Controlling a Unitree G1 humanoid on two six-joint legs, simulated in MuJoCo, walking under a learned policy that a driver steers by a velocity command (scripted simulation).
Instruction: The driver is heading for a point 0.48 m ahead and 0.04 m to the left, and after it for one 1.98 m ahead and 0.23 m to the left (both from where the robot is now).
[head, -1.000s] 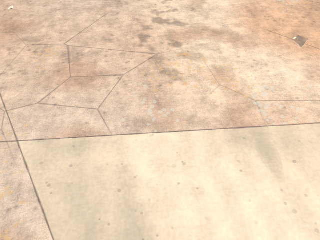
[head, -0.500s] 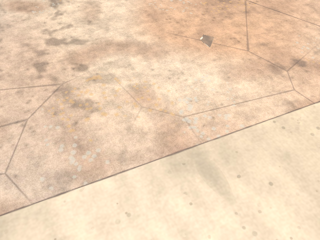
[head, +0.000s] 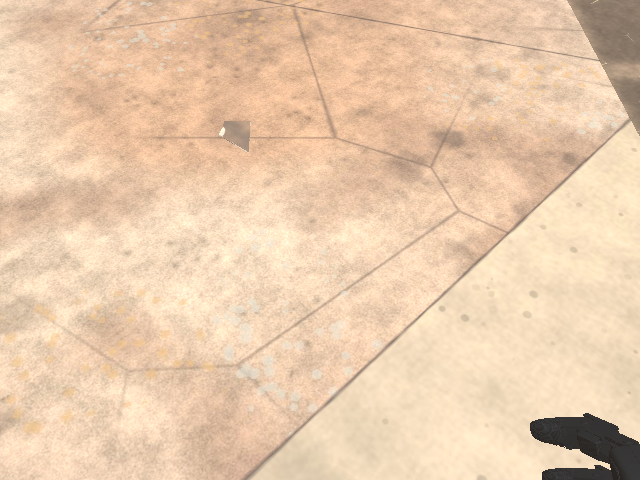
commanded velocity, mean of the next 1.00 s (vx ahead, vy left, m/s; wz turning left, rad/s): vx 1.00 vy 0.00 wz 0.07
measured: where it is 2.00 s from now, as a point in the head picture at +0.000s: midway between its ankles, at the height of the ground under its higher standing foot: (317, 75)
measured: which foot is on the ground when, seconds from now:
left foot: up 0.00-0.08, down 0.10-0.52, up 0.54-0.96, down 0.98-1.00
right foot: down 0.00-0.12, up 0.14-0.52, down 0.54-0.98, up 1.00-1.00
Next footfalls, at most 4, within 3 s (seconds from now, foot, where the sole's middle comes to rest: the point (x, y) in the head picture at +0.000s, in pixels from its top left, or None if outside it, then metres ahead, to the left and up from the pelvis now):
0.10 left None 0.32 0.17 -0.77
0.54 right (436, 394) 0.64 -0.17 -0.77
0.98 left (389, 230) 1.09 -0.06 -0.77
1.38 right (408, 118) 1.54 -0.11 -0.77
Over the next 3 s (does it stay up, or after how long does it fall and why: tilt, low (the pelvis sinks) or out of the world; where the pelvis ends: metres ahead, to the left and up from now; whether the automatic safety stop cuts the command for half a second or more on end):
stays up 2.08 0.56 0.01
